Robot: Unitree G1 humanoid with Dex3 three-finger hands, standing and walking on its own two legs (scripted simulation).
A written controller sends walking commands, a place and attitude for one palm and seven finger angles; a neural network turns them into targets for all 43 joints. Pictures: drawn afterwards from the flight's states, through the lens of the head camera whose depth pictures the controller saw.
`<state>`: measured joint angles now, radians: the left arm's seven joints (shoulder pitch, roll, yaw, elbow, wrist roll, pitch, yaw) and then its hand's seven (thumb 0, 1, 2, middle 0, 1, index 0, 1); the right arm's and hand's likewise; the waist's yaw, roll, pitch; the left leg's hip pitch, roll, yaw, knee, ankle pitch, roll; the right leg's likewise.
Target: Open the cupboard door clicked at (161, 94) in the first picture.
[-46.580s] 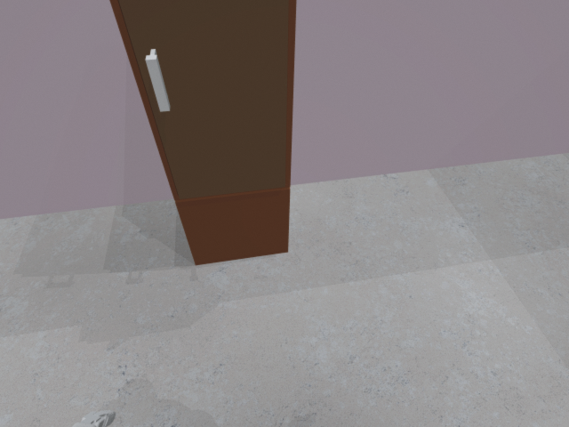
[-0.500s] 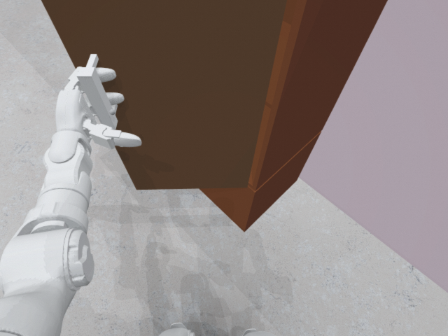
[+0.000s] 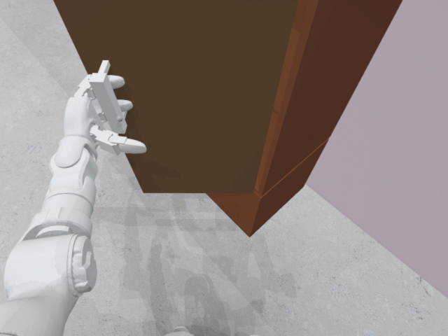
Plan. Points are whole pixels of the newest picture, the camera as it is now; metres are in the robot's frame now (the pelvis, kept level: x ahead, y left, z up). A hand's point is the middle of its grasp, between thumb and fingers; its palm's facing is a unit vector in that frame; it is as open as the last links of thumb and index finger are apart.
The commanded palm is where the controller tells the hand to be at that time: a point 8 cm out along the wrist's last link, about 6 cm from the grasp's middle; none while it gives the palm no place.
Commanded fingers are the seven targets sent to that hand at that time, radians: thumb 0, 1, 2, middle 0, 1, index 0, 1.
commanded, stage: close the thumb around the handle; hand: left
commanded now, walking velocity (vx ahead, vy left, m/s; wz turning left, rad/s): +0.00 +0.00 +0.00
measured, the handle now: (112, 98) +0.53 +0.19 +0.11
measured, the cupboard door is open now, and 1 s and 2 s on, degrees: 48 48 94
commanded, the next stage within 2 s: pull the door open along its arc in 0.76 s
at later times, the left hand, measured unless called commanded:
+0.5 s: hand (118, 121) +0.47 +0.17 +0.11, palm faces -0.01 -1.00 +0.02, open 8.7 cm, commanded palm +0.45 +0.22 +0.11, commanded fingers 0.00 0.79 0.85 -0.39 -1.34 -0.39 -1.34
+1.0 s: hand (119, 121) +0.47 +0.17 +0.11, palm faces +0.01 -1.00 +0.00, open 5.9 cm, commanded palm +0.43 +0.22 +0.11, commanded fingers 0.00 0.90 0.90 -0.40 -1.35 -0.40 -1.35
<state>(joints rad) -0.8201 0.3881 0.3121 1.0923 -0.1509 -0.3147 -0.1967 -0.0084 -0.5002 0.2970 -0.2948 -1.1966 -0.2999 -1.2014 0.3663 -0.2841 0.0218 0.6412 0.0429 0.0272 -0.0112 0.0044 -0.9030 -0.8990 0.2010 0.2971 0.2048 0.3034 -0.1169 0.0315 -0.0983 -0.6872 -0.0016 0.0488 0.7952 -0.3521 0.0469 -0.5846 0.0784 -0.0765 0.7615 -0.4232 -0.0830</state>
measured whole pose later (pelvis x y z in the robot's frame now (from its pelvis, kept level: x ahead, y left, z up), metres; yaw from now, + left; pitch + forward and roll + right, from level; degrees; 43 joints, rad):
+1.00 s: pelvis -0.01 +0.02 +0.00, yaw -1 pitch +14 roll -2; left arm -0.85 0.36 0.29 1.13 -0.12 -0.35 -0.12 0.01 0.72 0.80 -0.34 -1.33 -0.34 -1.34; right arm 0.41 -0.28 0.02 0.67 0.02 0.00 0.00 0.01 -0.90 -0.90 0.20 0.30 0.21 0.30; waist -0.13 0.04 -0.10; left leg -0.72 -0.01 0.06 0.83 -0.35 0.07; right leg -0.61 0.07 -0.07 0.79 -0.42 -0.06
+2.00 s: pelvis +0.00 -0.04 +0.01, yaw +2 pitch +1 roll +2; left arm 0.26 -0.06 -0.26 -0.18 0.01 0.04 0.49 0.02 0.67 0.74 -0.30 -1.30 -0.33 -1.33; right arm 0.20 -0.20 0.03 0.57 -0.02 0.11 0.02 0.01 -0.90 -0.90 0.20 0.30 0.20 0.30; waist -0.02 0.06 -0.09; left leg -0.37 -0.01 0.00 0.68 -0.32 -0.01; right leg -0.27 0.08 -0.10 0.67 -0.43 -0.13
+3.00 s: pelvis +0.00 -0.03 +0.01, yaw +0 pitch +2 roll +1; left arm 0.25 -0.04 -0.30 -0.17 0.01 0.00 0.49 -0.01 -0.50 0.30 -0.29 -0.56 -0.29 -0.57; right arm 0.16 -0.20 0.02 0.56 -0.03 0.07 0.00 0.01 -0.90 -0.90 0.20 0.30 0.20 0.30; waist -0.01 0.06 -0.09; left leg -0.42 -0.05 -0.08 0.73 -0.34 -0.01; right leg -0.32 0.09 -0.07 0.71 -0.43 -0.11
